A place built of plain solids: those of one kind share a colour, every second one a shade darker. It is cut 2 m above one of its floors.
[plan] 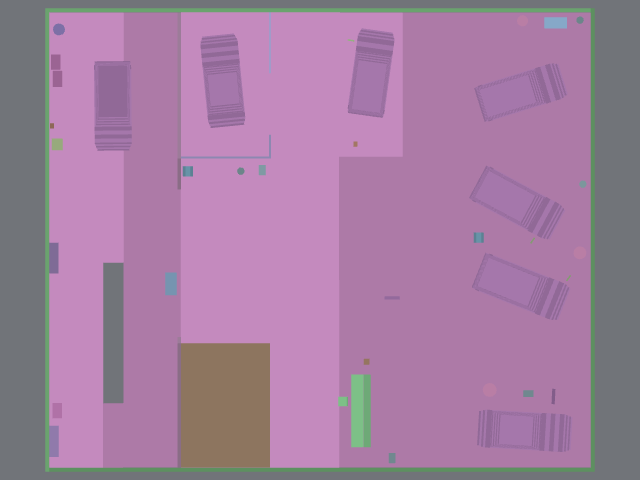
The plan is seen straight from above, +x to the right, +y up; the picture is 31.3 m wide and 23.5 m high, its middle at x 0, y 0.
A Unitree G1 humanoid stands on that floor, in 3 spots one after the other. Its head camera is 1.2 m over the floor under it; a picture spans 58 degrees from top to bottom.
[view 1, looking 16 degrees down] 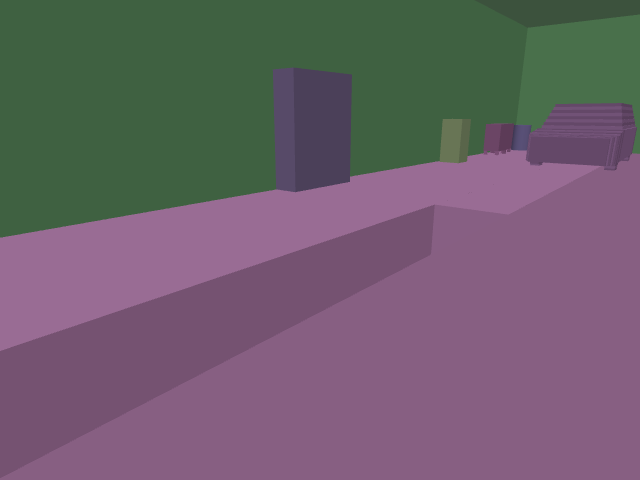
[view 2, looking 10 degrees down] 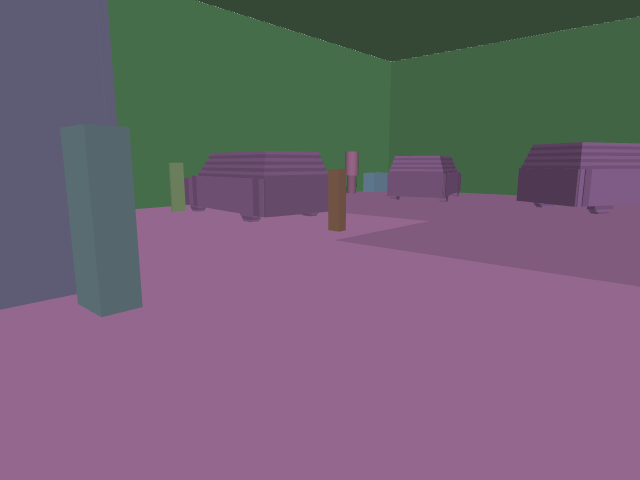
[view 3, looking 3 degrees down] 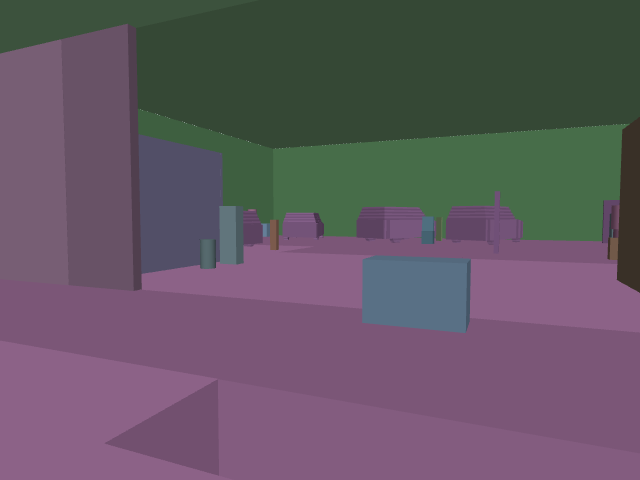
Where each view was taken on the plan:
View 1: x -8.00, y -6.75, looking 130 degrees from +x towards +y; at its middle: floor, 4.35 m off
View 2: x -4.27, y -0.29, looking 42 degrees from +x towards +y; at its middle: floor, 6.91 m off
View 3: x -12.23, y -3.05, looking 23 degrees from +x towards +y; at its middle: floor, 22.94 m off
